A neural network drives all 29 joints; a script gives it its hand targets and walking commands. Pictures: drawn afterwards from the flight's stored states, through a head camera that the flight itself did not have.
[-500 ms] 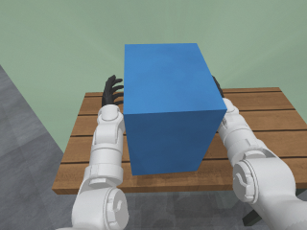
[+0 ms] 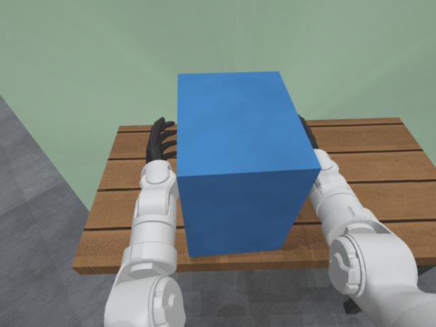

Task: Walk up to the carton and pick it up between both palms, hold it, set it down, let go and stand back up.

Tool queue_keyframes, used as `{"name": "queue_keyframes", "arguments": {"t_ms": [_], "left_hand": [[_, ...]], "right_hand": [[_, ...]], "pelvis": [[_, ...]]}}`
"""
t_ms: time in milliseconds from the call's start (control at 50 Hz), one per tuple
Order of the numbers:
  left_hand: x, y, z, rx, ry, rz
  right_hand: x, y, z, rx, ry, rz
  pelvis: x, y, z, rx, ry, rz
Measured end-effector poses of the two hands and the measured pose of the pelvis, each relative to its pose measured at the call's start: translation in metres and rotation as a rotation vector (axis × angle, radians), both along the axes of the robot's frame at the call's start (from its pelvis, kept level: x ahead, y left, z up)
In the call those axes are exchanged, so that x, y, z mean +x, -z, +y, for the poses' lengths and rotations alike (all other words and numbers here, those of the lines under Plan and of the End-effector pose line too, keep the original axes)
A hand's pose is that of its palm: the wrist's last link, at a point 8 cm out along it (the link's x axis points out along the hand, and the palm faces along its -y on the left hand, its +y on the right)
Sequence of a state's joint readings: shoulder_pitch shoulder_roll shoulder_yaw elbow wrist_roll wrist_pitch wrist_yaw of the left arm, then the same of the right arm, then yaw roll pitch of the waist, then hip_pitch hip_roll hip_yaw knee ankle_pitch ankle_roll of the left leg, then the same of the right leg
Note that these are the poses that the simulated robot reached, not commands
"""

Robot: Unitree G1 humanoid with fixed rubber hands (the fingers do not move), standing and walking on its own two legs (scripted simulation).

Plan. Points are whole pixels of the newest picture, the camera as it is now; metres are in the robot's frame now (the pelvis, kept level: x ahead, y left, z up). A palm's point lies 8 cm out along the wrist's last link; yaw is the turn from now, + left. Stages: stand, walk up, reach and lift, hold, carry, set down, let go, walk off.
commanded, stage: set down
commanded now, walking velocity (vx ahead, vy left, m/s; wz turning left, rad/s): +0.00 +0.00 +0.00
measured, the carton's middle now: (232, 167) +0.39 +0.03 +0.07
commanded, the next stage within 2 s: none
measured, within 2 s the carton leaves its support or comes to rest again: rests again in 0.20 s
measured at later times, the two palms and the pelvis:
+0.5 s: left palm (161, 166) +0.37 +0.16 +0.09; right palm (309, 145) +0.44 -0.13 +0.09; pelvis -0.01 -0.01 +0.00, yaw +0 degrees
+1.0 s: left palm (156, 179) +0.34 +0.17 +0.09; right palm (345, 152) +0.42 -0.19 +0.10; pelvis -0.03 -0.01 +0.00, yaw +0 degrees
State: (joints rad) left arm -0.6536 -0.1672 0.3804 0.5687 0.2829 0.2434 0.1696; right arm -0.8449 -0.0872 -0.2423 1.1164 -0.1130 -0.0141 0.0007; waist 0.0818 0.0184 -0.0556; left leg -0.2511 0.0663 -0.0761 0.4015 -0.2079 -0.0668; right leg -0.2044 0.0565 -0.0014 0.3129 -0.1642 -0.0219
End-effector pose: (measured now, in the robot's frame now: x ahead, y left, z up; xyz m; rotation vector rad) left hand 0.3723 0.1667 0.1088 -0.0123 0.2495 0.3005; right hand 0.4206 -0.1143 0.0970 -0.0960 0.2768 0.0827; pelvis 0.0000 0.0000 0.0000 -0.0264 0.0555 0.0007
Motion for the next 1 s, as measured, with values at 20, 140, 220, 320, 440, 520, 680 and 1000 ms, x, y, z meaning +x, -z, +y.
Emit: {"name": "queue_keyframes", "arguments": {"t_ms": [20,140,220,320,440,520,680,1000], "left_hand": [[0.0,0.0,0.0,0.0,0.0,-0.001],[0.001,0.001,0.0,0.006,0.0,-0.007],[0.001,0.004,0.0,0.006,0.002,-0.004],[0.0,0.006,0.0,0.016,-0.014,-0.004],[0.0,0.012,-0.002,-0.025,-0.052,0.02],[0.003,0.023,-0.003,-0.047,-0.047,0.065],[0.0,0.032,-0.003,-0.064,-0.035,0.118],[-0.031,0.018,0.0,-0.054,-0.015,0.092]], "right_hand": [[0.0,0.0,0.0,-0.001,-0.001,-0.002],[0.001,0.0,0.0,-0.005,-0.003,-0.01],[0.001,0.002,-0.001,-0.003,-0.004,-0.007],[0.004,0.005,-0.002,0.059,0.008,-0.009],[0.015,0.007,-0.007,0.123,0.031,0.009],[0.024,0.009,-0.014,0.112,0.041,0.022],[0.032,-0.005,-0.041,0.108,0.082,-0.034],[-0.004,-0.003,-0.072,0.073,0.077,-0.012]], "pelvis": [[0.0,0.0,0.0,0.0,0.0,0.001],[0.001,0.0,0.0,0.0,0.0,0.005],[0.001,0.0,0.0,0.0,0.001,0.006],[-0.001,0.0,-0.001,0.001,0.001,0.017],[-0.006,0.002,-0.004,0.006,0.003,0.044],[-0.008,0.002,-0.007,0.009,0.005,0.068],[-0.007,0.003,-0.007,0.009,0.006,0.086],[-0.027,0.003,-0.008,0.011,0.007,0.058]]}}
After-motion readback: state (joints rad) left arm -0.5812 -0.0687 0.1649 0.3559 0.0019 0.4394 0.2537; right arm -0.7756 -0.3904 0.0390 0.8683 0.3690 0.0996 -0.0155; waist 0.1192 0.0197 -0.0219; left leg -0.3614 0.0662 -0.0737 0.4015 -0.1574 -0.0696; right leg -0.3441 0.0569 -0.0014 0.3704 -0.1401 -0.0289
